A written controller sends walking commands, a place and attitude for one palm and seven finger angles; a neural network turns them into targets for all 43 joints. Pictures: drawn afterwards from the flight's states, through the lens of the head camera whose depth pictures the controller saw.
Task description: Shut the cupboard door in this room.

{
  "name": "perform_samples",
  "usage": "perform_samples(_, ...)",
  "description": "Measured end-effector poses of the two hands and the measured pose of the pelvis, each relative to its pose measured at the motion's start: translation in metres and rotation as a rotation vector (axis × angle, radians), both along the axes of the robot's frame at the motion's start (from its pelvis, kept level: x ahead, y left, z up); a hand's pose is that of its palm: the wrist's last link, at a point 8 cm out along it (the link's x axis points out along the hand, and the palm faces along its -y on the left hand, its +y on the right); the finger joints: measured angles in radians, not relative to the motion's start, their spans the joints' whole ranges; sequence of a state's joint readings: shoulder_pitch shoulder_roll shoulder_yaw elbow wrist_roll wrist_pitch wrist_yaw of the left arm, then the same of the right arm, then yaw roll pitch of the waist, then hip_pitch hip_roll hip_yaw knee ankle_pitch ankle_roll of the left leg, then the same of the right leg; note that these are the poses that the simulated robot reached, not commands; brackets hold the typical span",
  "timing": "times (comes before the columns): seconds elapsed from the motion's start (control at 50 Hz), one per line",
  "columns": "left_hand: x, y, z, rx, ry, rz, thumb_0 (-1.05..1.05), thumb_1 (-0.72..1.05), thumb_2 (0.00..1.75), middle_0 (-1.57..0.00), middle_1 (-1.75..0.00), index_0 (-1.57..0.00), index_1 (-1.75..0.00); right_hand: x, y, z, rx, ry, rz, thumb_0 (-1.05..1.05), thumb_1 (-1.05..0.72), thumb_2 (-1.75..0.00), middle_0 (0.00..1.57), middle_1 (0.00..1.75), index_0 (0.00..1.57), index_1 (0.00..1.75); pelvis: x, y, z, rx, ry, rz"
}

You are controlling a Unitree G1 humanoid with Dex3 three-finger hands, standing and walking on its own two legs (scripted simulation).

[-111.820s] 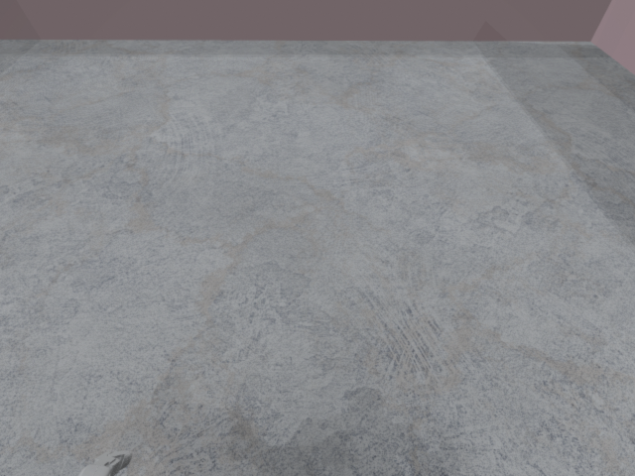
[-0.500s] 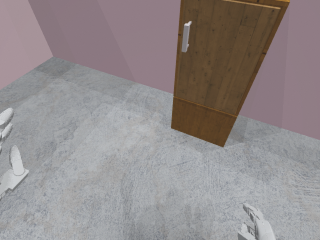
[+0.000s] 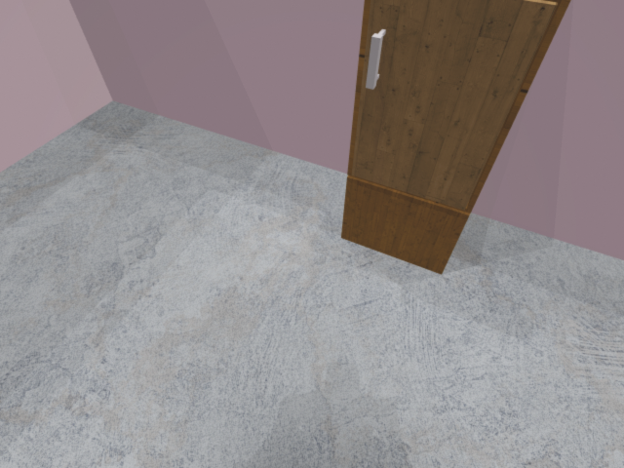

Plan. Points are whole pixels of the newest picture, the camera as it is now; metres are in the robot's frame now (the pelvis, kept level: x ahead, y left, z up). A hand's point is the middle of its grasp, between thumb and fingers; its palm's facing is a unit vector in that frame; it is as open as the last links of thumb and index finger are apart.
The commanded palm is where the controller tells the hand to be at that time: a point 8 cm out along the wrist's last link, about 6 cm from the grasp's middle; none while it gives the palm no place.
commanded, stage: let the arm hang, fingers relaxed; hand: left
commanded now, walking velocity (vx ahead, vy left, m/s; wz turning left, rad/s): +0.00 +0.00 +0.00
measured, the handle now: (376, 59) +1.03 -0.11 +0.03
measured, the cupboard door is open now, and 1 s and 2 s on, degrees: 0 0 0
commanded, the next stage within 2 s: look to check the result in 0.58 s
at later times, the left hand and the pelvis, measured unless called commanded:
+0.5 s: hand out of the picture +0.00 +0.15 -0.17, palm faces +0.01 -0.99 -0.15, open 7.3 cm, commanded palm none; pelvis +0.01 +0.00 +0.00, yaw -1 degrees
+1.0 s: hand out of the picture +0.03 +0.16 -0.17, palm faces +0.00 -0.98 -0.19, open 7.3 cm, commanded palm none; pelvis +0.04 -0.01 +0.01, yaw -1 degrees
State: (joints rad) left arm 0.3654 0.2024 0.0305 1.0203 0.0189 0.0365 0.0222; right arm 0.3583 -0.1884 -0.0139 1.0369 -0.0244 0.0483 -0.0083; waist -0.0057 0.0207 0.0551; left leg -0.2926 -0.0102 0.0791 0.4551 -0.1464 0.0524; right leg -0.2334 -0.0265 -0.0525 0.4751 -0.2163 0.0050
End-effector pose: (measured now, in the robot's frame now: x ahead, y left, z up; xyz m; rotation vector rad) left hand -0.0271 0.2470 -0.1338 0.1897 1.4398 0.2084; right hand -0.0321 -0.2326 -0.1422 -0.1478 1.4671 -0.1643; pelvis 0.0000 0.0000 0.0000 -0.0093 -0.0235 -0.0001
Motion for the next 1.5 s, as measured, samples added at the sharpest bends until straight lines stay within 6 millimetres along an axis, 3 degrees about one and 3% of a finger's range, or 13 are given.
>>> perform_samples(0.1,-0.03,0.001,0.007,0.02,0.081,0.016,0.0,0.93,0.9,-0.2,-0.29,-0.2,-0.3,0.0,0.005,-0.006,0.026,-0.019,-0.022,0.01,-0.91,-0.9,0.2,0.3,0.2,0.3,-0.001,0.0,0.002,0.004,-0.007,-0.015)
perform_samples(0.18,-0.034,-0.007,0.004,0.004,0.092,0.018,0.0,0.92,0.9,-0.2,-0.29,-0.2,-0.3,0.007,0.009,-0.009,0.037,-0.05,-0.03,0.0,-0.91,-0.9,0.2,0.3,0.2,0.3,-0.001,-0.001,0.001,0.003,-0.013,-0.022)
perform_samples(0.46,0.024,-0.05,-0.01,-0.105,-0.041,-0.017,0.0,0.92,0.9,-0.2,-0.29,-0.2,-0.3,0.021,0.019,-0.004,0.041,-0.076,-0.042,0.0,-0.91,-0.9,0.2,0.3,0.2,0.3,0.009,-0.003,0.003,0.007,-0.004,-0.023)
perform_samples(0.8,0.036,-0.036,-0.004,-0.065,0.0,-0.018,0.0,0.91,0.9,-0.2,-0.29,-0.2,-0.3,0.028,0.017,-0.002,0.042,-0.028,-0.049,0.0,-0.91,-0.9,0.2,0.3,0.2,0.3,0.027,-0.006,0.006,0.009,-0.006,-0.025)
perform_samples(1.2,0.069,-0.032,-0.005,-0.065,-0.027,-0.036,0.0,0.91,0.9,-0.2,-0.29,-0.2,-0.3,0.075,0.0,0.004,-0.002,-0.084,-0.016,0.0,-0.91,-0.9,0.2,0.3,0.2,0.3,0.046,-0.006,0.008,0.01,-0.006,-0.026)
perform_samples(1.5,0.094,-0.017,-0.001,-0.034,-0.054,-0.052,0.0,0.91,0.9,-0.2,-0.29,-0.2,-0.3,0.1,-0.013,0.008,-0.029,-0.112,0.003,0.0,-0.91,-0.9,0.2,0.3,0.2,0.3,0.057,-0.005,0.009,0.01,-0.007,-0.026)
